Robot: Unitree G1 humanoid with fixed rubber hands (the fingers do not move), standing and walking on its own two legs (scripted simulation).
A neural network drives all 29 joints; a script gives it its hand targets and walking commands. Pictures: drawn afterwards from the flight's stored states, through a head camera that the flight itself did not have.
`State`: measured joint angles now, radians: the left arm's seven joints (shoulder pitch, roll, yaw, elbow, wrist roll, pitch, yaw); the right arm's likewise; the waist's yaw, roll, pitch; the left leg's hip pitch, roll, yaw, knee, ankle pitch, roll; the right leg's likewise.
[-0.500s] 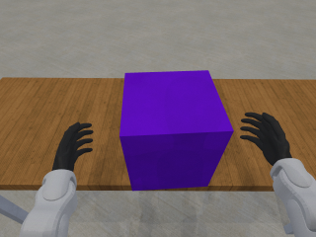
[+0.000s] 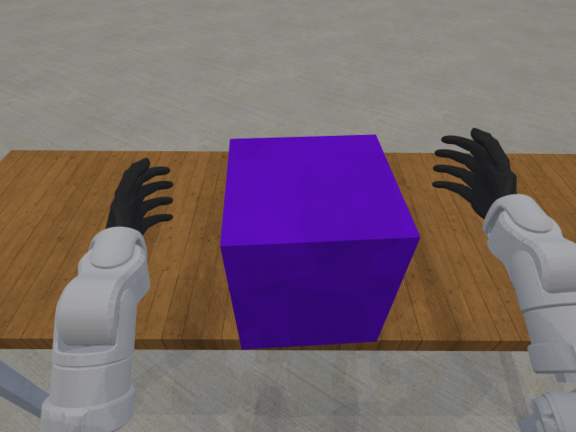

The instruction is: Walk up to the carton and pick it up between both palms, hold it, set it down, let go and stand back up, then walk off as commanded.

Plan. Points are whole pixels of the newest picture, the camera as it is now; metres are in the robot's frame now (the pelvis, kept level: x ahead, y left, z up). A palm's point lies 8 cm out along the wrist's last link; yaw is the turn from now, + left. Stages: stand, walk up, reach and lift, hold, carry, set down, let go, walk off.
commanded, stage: reach and lift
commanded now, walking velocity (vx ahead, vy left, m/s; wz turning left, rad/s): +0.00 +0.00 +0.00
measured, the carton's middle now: (306, 245) +0.37 -0.01 +0.08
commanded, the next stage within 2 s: none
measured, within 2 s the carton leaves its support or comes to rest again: neither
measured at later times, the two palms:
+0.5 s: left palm (144, 171) +0.36 +0.19 +0.22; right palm (479, 134) +0.40 -0.22 +0.24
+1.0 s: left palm (158, 199) +0.38 +0.19 +0.15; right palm (444, 186) +0.40 -0.20 +0.15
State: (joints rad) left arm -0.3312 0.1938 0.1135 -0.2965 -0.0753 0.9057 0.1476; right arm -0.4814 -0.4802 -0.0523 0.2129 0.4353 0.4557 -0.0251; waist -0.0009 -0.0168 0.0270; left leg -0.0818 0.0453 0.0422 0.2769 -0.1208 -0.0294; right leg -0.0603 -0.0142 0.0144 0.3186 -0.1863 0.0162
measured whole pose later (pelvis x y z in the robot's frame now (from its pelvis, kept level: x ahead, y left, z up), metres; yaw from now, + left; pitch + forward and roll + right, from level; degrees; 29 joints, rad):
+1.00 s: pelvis +0.00 +0.00 +0.00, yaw +0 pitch -1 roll +0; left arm -0.66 0.19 0.13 0.40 -0.08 0.57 0.14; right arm -0.78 -0.38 0.06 0.77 0.47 0.27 -0.01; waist 0.00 -0.02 0.01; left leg -0.15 0.05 0.04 0.28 -0.11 -0.03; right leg -0.13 -0.01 0.01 0.32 -0.17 0.02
